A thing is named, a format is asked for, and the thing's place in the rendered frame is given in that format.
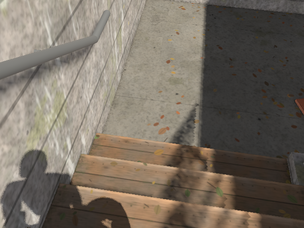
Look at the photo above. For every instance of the stairs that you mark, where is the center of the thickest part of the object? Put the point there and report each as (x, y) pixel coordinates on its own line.
(128, 182)

